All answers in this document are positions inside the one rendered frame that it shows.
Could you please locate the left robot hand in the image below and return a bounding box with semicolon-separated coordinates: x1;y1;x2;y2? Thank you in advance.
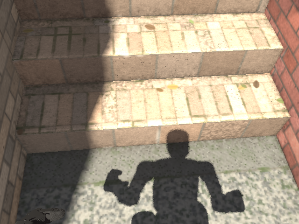
15;207;65;224

